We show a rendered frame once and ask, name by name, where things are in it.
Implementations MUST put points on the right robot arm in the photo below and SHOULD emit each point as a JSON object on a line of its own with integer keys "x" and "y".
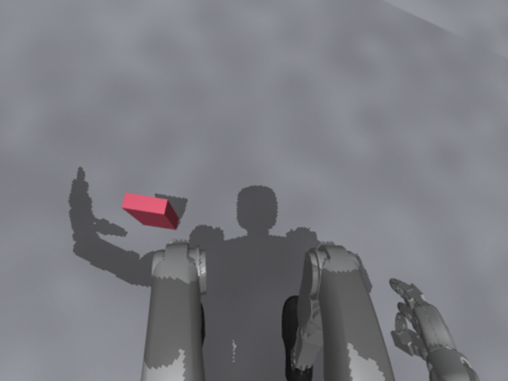
{"x": 449, "y": 365}

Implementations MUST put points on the right robot hand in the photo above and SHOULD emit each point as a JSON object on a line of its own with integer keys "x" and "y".
{"x": 432, "y": 332}

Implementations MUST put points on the right robot foot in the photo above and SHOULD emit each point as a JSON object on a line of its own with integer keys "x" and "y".
{"x": 289, "y": 331}

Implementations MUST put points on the carton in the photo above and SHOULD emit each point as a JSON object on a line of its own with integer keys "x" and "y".
{"x": 151, "y": 211}

